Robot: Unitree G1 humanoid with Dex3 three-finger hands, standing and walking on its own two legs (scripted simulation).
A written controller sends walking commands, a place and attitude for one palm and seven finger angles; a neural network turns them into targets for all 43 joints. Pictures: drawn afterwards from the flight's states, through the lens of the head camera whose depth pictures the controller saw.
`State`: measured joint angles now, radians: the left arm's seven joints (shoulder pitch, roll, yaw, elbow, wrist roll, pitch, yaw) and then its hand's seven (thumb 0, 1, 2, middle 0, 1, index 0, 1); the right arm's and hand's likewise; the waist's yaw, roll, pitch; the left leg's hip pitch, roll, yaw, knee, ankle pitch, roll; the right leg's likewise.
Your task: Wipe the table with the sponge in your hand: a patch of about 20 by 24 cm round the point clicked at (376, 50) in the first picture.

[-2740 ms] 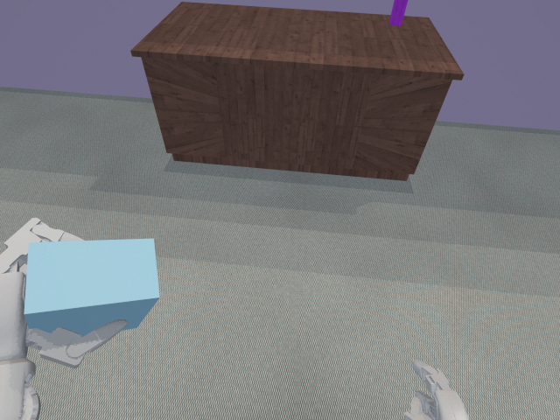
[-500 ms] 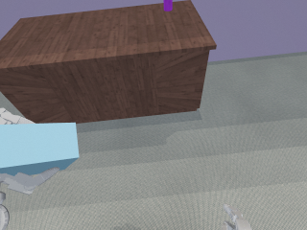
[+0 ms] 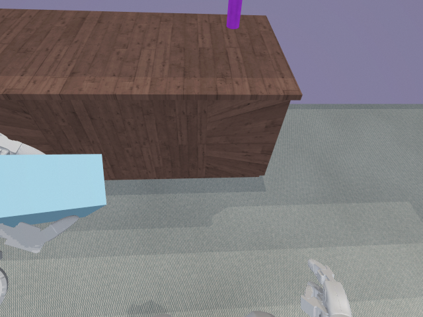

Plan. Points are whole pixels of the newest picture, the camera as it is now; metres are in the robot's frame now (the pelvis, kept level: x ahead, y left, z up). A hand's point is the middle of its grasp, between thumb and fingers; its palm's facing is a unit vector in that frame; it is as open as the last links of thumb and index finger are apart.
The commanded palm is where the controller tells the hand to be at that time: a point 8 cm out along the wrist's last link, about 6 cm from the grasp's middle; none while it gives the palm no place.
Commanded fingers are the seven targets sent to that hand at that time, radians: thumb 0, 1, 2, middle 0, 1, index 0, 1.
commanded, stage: walk to a spot facing it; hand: left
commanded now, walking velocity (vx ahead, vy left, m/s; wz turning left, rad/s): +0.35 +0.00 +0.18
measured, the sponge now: (62, 191) +0.25 +0.22 +0.17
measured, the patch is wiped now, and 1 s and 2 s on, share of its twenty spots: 0.00 0.00 0.00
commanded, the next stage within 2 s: turn to face it in 0.42 s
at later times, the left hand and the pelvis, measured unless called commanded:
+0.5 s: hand (84, 148) +0.32 +0.21 +0.17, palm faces +0.49 -0.74 -0.46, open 10.7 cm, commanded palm +0.24 +0.26 +0.19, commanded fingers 0.00 0.10 1.30 -1.20 -1.60 -1.20 -1.60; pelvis +0.14 -0.05 +0.01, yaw +12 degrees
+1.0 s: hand (123, 109) +0.42 +0.18 +0.18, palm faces +0.49 -0.75 -0.45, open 10.7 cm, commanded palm +0.35 +0.22 +0.19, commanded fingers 0.00 0.10 1.30 -1.20 -1.60 -1.20 -1.60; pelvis +0.22 -0.08 +0.00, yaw +5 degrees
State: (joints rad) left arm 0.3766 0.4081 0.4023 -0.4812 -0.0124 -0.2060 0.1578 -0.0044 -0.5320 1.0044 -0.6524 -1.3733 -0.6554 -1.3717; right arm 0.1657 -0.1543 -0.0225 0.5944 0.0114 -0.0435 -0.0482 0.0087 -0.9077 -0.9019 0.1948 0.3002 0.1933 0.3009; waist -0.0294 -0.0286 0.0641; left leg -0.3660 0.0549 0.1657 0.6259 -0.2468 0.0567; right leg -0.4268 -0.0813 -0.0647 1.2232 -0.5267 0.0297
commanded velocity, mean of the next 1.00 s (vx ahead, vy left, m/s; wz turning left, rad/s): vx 0.09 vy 0.00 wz -0.07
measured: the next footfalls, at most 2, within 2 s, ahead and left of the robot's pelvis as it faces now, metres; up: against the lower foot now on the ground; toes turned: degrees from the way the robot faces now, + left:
right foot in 0.26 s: +0.16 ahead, -0.17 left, +0.00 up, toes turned -5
left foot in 0.60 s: +0.24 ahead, +0.11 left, +0.00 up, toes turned +22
